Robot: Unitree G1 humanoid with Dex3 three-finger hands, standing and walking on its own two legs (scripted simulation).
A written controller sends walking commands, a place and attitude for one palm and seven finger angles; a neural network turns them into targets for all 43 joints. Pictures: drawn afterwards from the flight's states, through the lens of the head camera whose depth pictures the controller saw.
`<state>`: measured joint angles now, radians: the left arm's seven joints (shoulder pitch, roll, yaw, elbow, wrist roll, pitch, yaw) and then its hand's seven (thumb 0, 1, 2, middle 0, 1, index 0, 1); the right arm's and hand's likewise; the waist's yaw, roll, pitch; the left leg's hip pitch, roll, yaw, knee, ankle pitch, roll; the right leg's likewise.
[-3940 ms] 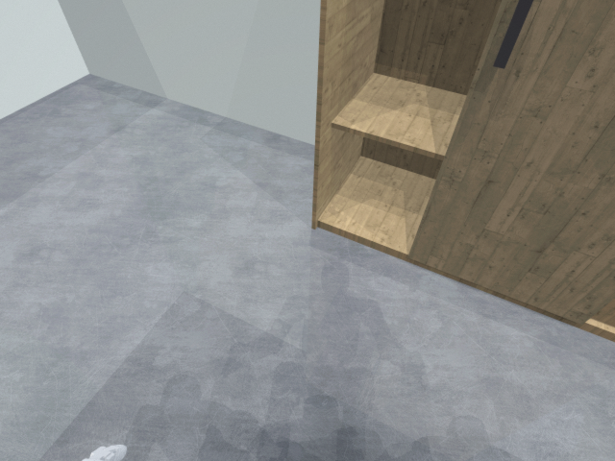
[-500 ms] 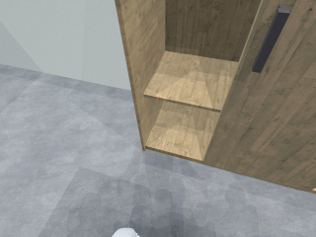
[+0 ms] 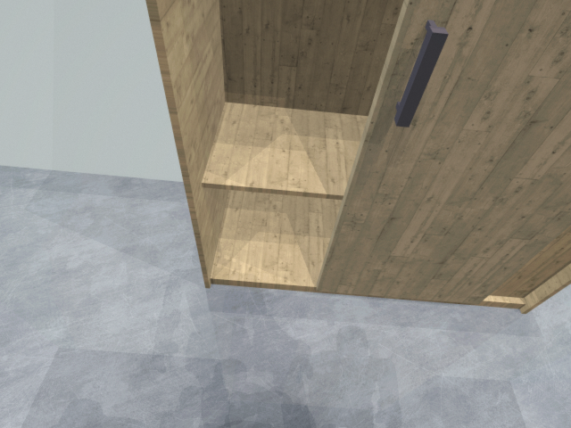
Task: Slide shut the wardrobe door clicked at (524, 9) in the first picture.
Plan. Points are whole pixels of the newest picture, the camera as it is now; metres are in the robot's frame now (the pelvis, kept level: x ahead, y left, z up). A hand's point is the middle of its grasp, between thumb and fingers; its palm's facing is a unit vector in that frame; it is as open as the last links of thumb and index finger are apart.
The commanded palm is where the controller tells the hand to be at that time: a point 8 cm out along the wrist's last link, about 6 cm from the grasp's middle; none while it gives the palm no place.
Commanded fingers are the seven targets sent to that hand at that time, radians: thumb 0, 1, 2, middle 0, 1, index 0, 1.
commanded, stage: take the last steps up to it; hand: right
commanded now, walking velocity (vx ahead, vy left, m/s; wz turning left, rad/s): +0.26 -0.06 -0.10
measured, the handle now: (415, 75) +0.67 -0.19 +0.17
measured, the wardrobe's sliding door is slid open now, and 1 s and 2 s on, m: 0.41 0.41 0.41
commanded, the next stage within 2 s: come to a stop and stand still in 0.56 s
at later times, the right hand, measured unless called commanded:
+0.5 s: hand out of the picture +0.07 -0.26 -0.18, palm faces +0.09 +0.98 -0.15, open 7.4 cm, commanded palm none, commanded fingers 0.00 -0.90 -0.90 0.20 0.30 0.20 0.30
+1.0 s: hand (423, 375) +0.25 -0.25 -0.18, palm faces +0.05 +0.97 -0.22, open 7.3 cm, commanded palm none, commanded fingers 0.00 -0.90 -0.90 0.20 0.30 0.20 0.30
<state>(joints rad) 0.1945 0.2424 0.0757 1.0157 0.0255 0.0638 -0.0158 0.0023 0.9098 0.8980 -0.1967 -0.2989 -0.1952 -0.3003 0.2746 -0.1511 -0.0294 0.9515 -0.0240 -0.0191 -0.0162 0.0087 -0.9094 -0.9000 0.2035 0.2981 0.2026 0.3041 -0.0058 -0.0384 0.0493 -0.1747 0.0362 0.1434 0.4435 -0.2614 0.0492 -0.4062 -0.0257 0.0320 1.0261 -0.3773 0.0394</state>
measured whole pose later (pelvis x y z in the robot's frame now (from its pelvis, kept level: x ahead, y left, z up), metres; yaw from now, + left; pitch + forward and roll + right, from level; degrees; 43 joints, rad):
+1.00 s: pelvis +0.16 -0.07 -0.01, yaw -2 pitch -2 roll +0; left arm 0.22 0.15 0.06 1.07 0.01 0.04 0.03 0.01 0.92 0.90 -0.20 -0.30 -0.20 -0.30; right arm 0.11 -0.14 -0.04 0.99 -0.03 0.02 -0.04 0.00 -0.92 -0.90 0.20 0.30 0.20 0.30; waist 0.01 -0.02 0.09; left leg -0.33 0.05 0.13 0.54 -0.18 0.03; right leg -0.38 -0.03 -0.02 0.90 -0.48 0.03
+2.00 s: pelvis +0.16 -0.05 +0.00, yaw -1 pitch -1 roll +0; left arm 0.31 0.12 0.01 1.19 0.01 0.00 0.04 0.00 0.91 0.90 -0.20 -0.30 -0.20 -0.30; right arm 0.32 -0.10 0.00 1.15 0.00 -0.01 -0.04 0.01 -0.91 -0.90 0.20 0.30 0.20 0.30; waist 0.01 -0.02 0.02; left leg -0.08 -0.03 0.06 0.40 -0.30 0.05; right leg -0.19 -0.07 -0.03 0.41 -0.20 0.05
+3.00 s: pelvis +0.13 -0.14 -0.01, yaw +0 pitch -1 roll +1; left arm 0.28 0.16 0.01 1.05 0.01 0.01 0.01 0.00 0.91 0.90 -0.20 -0.30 -0.20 -0.30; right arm 0.36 -0.19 0.00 1.04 -0.03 0.02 -0.03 0.01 -0.90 -0.90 0.20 0.30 0.20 0.30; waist 0.00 0.03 0.02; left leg -0.16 0.08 0.01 0.46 -0.28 -0.06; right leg -0.27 0.04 -0.08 0.49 -0.20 -0.08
